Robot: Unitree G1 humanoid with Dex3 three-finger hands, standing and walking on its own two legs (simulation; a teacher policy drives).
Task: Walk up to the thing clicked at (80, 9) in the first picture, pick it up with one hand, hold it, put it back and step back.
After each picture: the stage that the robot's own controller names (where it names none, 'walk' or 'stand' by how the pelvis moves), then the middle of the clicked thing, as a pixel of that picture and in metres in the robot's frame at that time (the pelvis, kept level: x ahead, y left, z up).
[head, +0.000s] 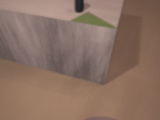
stand; (79, 3) +1.08 +0.02 -0.06
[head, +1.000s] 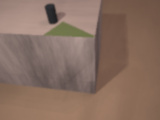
walk; (51, 14) +0.94 +0.23 -0.05
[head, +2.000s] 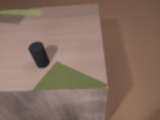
stand; (39, 55) +0.53 +0.23 -0.04
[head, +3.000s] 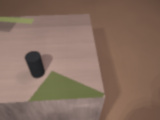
stand; (35, 65) +0.50 +0.21 -0.06
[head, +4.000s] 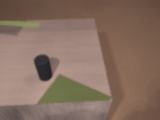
stand; (43, 68) +0.50 +0.18 -0.07
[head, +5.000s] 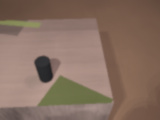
stand; (44, 69) +0.49 +0.18 -0.07
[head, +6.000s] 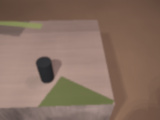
stand; (45, 70) +0.49 +0.17 -0.07
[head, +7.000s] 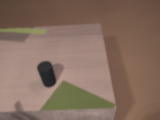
rise first; (47, 74) +0.48 +0.20 -0.06
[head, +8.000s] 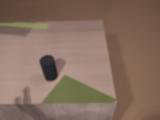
go down; (49, 68) +0.50 +0.19 -0.06
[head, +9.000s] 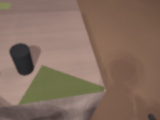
go down; (22, 60) +0.48 +0.18 -0.01
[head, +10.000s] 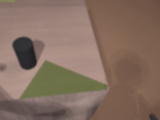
close in; (25, 54) +0.48 +0.18 +0.00
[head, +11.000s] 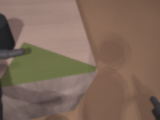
close; (0, 34) +0.51 +0.20 +0.04
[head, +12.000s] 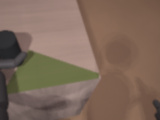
lift; (9, 50) +0.46 +0.19 +0.03
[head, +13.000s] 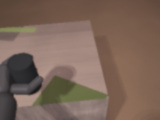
lift; (26, 75) +0.32 +0.17 +0.15
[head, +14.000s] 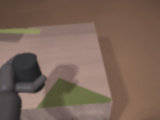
hold; (30, 73) +0.33 +0.16 +0.14
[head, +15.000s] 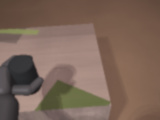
hold; (26, 75) +0.32 +0.18 +0.13
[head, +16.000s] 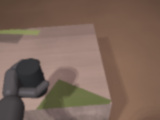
hold; (33, 79) +0.33 +0.16 +0.12
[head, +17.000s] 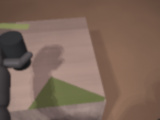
crouch; (16, 51) +0.42 +0.20 +0.14
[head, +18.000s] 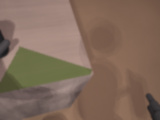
lower; out of the picture +0.50 +0.21 +0.00
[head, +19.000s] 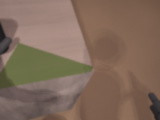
lower; out of the picture +0.50 +0.20 +0.04
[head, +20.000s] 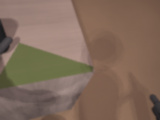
lower; out of the picture +0.50 +0.20 +0.04
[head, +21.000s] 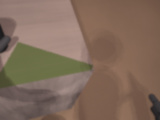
lower; out of the picture +0.51 +0.20 +0.04
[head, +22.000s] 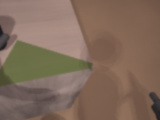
rest; out of the picture +0.51 +0.20 +0.04
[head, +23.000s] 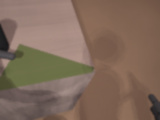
withdraw; out of the picture +0.50 +0.20 +0.04
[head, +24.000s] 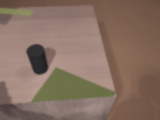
sink last; (38, 60) +0.48 +0.18 -0.01
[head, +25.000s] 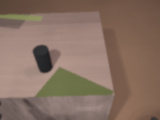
stand; (43, 59) +0.51 +0.20 -0.02
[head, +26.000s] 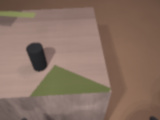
stand; (37, 57) +0.51 +0.20 -0.01
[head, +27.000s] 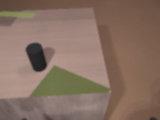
stand; (37, 57) +0.51 +0.21 -0.01
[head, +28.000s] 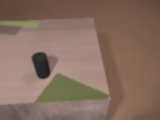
stand; (41, 66) +0.51 +0.20 -0.05
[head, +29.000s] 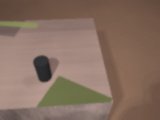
stand; (43, 69) +0.49 +0.18 -0.07
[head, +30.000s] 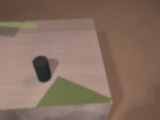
stand; (42, 69) +0.49 +0.19 -0.07
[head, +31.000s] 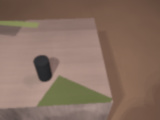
walk; (43, 68) +0.49 +0.18 -0.07
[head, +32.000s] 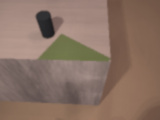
walk; (45, 25) +0.64 +0.19 -0.04
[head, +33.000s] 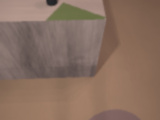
walk; out of the picture +0.89 +0.15 -0.03
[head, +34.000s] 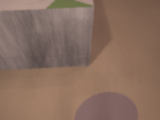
stand; out of the picture +1.12 +0.23 -0.04
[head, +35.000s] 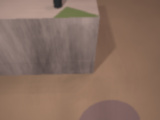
stand; out of the picture +1.12 +0.19 -0.07
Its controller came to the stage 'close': yes
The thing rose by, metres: 0.21
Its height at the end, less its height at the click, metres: +0.00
